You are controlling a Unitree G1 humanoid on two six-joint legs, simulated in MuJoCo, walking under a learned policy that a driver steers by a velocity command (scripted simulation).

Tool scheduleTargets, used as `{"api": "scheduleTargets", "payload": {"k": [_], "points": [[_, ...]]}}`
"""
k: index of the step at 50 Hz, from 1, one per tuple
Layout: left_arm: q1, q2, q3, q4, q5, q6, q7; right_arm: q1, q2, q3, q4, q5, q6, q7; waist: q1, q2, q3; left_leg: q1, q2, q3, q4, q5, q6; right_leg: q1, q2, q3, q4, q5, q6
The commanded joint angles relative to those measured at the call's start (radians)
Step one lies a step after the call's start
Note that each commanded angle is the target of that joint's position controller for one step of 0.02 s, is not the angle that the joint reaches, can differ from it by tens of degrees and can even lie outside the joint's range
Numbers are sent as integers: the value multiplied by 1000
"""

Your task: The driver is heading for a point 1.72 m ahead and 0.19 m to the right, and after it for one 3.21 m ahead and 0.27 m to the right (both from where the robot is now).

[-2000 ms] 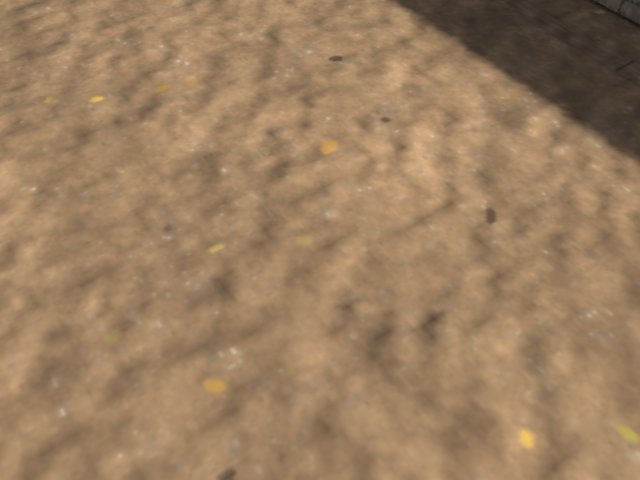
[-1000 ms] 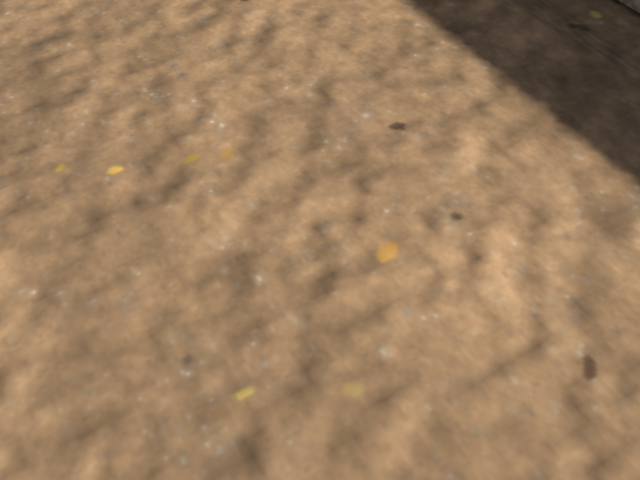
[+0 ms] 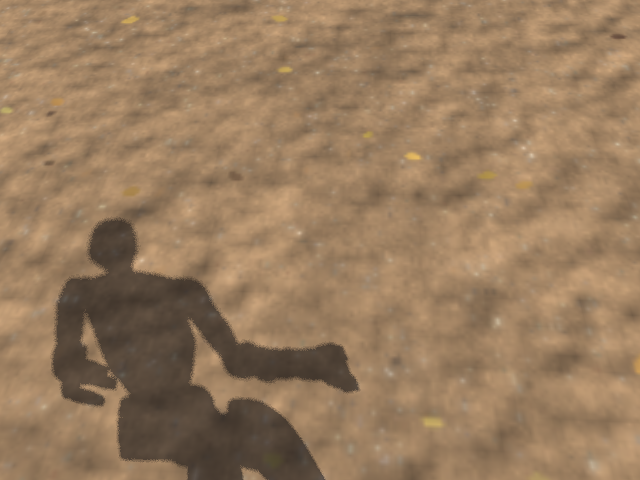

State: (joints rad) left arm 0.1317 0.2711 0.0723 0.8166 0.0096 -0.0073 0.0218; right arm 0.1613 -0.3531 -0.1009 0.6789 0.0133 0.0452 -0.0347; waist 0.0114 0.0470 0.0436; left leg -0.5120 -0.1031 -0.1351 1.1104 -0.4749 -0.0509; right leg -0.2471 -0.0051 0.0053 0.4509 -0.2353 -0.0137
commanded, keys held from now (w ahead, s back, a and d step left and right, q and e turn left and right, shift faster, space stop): no key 1.00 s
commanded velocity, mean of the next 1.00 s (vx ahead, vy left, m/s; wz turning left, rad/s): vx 0.00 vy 0.00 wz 0.09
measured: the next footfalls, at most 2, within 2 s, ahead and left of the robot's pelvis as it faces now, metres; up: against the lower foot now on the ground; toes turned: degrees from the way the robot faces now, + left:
left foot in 0.22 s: +0.03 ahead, +0.15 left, +0.00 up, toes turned +0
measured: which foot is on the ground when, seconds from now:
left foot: up 0.00-0.20, down 0.22-1.00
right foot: down 0.00-1.00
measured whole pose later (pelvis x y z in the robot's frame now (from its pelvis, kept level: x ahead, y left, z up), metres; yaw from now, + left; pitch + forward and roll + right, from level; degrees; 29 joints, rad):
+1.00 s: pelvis +0.01 +0.04 +0.00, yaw +3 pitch -2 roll +0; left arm 0.20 0.26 0.03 1.04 0.00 0.00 0.04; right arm 0.19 -0.24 -0.03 0.94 0.00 0.01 -0.02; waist 0.02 0.00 0.04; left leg -0.18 -0.02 -0.04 0.50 -0.29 0.01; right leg -0.17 -0.06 0.00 0.47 -0.28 0.06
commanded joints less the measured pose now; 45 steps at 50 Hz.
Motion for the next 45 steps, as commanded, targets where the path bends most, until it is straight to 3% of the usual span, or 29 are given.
{"api": "scheduleTargets", "payload": {"k": [1,5,8,10,11,12,13,14,15,17,19,27,45], "points": [[-39,141,22,-65,-5,-4,11,13,-48,-13,-61,6,-5,-2,-10,-188,-79,-72,38,18,17,43,-33,145,-224,172,-127,416,-207],[-24,171,27,-55,-9,7,10,-36,-3,19,-84,-7,-11,4,21,-233,-110,79,99,84,-291,40,-37,161,-231,132,-116,417,-209],[-3,194,27,-40,-22,12,-1,-7,-26,16,-64,-1,-12,10,22,-242,-106,210,91,138,-501,123,-22,132,-237,140,-91,414,-204],[7,170,14,-26,-35,12,-5,52,-29,12,-30,-7,-13,15,-15,-208,-93,362,76,155,-764,322,24,72,-210,122,-47,348,-150],[48,143,2,-11,-25,2,-11,54,-61,8,-36,-13,-11,10,-8,-154,-112,479,135,73,-788,446,55,-1,-187,105,-20,254,-82],[70,87,-19,-25,20,-13,-24,78,-133,-3,-46,-23,-6,-2,25,55,-179,599,321,-127,-741,756,116,-97,-105,17,132,18,0],[54,55,-27,-35,10,-17,-21,12,-90,15,-40,-40,-11,8,45,179,-163,439,389,-167,-743,677,234,-75,-59,-9,87,-182,42],[17,106,-20,-28,9,-13,-15,-48,-33,28,-59,-39,-24,20,29,110,-120,373,325,-131,-762,500,232,-16,-63,-8,72,-119,65],[-1,111,-19,-24,10,-11,-14,-55,-9,35,-43,-42,-34,24,29,102,-108,365,266,-86,-760,385,182,-4,-57,-10,38,-20,67],[17,135,-15,-6,11,2,-6,-42,-34,31,-27,-37,-48,28,18,105,-63,314,219,-58,-765,309,134,27,-64,-3,14,71,72],[28,131,-17,11,4,0,-7,-12,-20,39,-7,-36,-52,26,17,58,-38,302,196,-38,-752,322,112,41,-65,-5,2,83,67],[47,123,-18,81,0,-7,0,-15,-8,40,34,-26,-49,20,10,-24,-51,338,170,-4,-713,422,114,59,-67,-8,-27,119,76],[82,113,-23,181,-6,1,19,21,-4,44,197,-18,-49,10,11,-37,-34,329,129,53,-700,428,91,71,-56,-20,-32,121,63]]}}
